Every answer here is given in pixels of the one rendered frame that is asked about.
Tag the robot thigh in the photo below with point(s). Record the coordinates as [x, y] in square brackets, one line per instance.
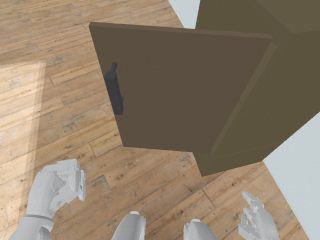
[197, 231]
[132, 227]

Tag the cupboard door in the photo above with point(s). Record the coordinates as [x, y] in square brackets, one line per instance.
[179, 85]

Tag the robot right thigh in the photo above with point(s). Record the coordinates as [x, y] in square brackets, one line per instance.
[197, 231]

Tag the robot left thigh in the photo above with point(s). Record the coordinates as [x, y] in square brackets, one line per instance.
[132, 227]

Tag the handle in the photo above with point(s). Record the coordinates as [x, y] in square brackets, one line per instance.
[112, 85]

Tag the left robot hand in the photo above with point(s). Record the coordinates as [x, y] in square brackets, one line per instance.
[42, 199]

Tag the right robot hand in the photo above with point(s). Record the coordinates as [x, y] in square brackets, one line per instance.
[262, 224]

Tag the left robot forearm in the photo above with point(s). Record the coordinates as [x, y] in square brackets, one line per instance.
[33, 227]

